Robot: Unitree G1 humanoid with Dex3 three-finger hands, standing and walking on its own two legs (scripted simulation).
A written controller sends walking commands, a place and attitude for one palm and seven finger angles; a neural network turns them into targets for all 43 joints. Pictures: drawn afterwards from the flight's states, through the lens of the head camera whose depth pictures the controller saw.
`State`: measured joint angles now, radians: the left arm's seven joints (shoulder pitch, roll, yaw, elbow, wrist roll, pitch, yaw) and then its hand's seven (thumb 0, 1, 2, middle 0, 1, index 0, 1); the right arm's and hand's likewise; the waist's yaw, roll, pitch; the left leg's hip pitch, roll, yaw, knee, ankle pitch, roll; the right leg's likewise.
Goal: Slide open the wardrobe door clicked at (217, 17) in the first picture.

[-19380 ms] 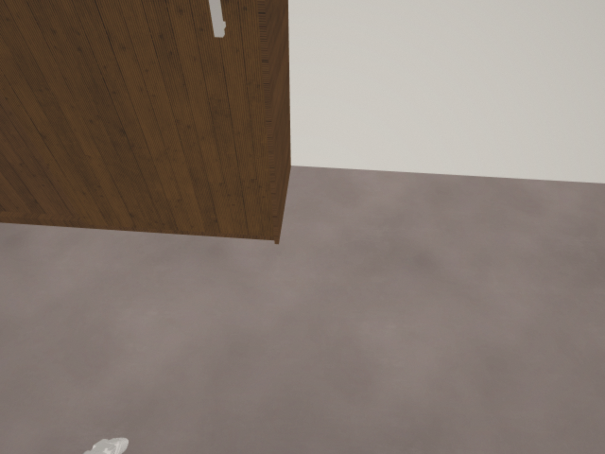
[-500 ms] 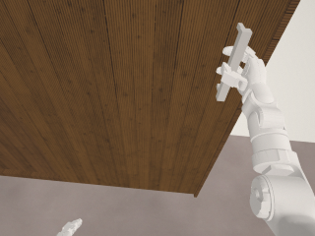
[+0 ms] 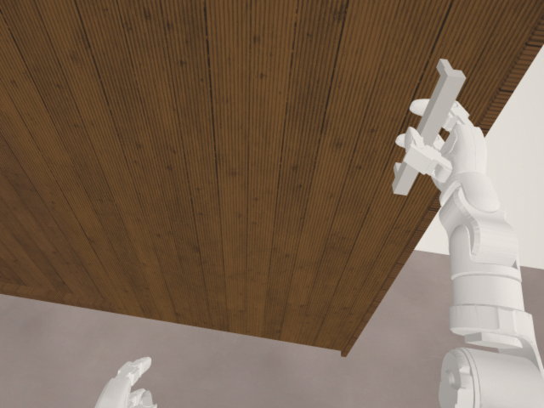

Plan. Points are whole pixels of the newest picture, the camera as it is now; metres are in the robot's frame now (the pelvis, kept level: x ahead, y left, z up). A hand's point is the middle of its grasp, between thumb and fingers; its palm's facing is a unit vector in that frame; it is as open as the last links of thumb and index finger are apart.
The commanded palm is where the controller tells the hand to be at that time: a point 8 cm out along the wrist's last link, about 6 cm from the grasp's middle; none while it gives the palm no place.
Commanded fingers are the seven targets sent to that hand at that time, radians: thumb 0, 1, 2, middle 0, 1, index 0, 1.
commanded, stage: grip the handle and tug to test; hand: right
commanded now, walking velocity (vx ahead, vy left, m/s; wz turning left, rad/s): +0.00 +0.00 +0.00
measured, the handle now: (420, 132) +0.48 -0.16 +0.21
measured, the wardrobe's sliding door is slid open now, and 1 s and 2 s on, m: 0.00 0.01 0.24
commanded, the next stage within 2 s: tug the door sideways, standing still in 0.02 s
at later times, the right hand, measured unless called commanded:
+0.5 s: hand (411, 146) +0.43 -0.13 +0.22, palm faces +0.10 +0.99 -0.01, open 5.7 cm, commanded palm +0.40 -0.14 +0.22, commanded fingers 0.00 -0.90 -0.90 0.45 1.40 0.45 1.40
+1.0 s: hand (394, 149) +0.44 -0.11 +0.21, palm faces +0.27 +0.96 -0.08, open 6.2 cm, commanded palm +0.41 -0.09 +0.21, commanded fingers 0.00 -0.90 -0.90 0.45 1.40 0.45 1.40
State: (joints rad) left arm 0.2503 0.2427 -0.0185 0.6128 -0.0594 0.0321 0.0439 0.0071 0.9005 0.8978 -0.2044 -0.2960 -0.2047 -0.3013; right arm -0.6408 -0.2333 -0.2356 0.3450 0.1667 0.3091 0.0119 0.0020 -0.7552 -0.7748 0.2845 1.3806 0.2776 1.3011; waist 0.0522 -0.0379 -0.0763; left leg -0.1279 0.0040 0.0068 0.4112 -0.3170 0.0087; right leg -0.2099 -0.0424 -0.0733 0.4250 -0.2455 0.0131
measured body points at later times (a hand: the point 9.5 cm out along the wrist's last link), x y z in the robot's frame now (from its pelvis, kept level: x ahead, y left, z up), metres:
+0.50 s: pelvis +0.04 +0.01 +0.00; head +0.04 +0.03 +0.45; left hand +0.24 +0.21 -0.10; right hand +0.41 -0.18 +0.22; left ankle -0.07 +0.11 -0.73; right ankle -0.02 -0.13 -0.74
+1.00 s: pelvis +0.01 +0.07 -0.02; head +0.09 +0.08 +0.42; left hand +0.18 +0.28 -0.16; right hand +0.42 -0.16 +0.21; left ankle +0.06 +0.12 -0.74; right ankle -0.03 -0.08 -0.68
